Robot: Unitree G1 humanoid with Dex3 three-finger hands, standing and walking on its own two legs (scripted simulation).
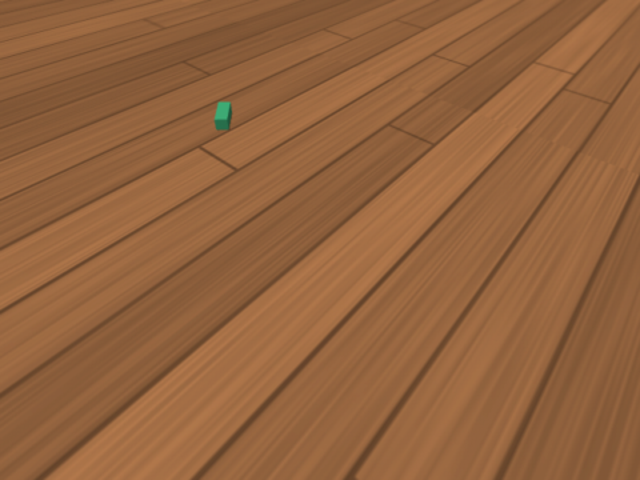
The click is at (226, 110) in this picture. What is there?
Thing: lying carton
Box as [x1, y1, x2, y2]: [214, 102, 231, 129]
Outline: 218,102 214,119 216,129 228,129 231,114 230,102
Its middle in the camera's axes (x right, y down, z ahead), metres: -0.56 -0.73 +2.33
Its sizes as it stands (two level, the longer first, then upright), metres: 0.202 0.072 0.065
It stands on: the floor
